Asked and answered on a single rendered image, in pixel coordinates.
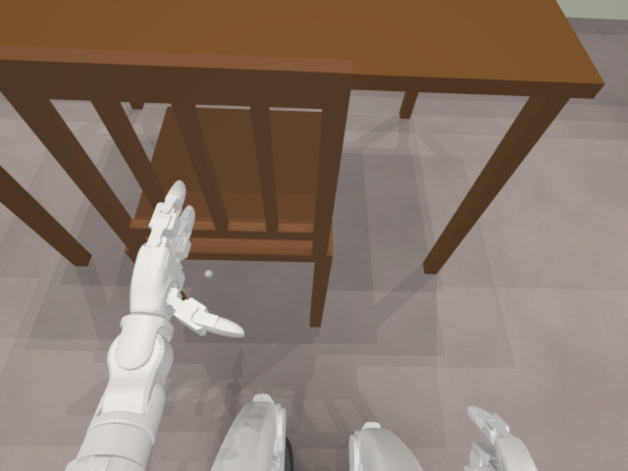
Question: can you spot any robot right shin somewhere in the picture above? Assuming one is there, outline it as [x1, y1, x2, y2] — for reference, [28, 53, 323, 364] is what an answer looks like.
[360, 422, 381, 433]

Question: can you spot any right robot hand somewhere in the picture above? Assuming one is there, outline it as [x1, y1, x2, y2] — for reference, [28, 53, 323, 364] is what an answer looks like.
[464, 405, 538, 471]

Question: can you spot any robot right thigh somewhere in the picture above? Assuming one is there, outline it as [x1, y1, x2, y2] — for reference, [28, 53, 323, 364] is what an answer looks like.
[348, 428, 423, 471]

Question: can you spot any chair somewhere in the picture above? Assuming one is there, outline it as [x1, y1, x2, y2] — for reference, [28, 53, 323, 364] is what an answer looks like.
[0, 46, 353, 328]

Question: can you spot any left robot hand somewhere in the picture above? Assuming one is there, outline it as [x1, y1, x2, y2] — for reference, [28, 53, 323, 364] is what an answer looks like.
[130, 180, 244, 338]

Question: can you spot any robot left forearm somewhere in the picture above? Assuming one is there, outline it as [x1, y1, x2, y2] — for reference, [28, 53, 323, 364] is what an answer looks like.
[65, 312, 174, 471]

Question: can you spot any table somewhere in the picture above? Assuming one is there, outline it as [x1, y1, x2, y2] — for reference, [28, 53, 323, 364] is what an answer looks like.
[0, 0, 605, 274]

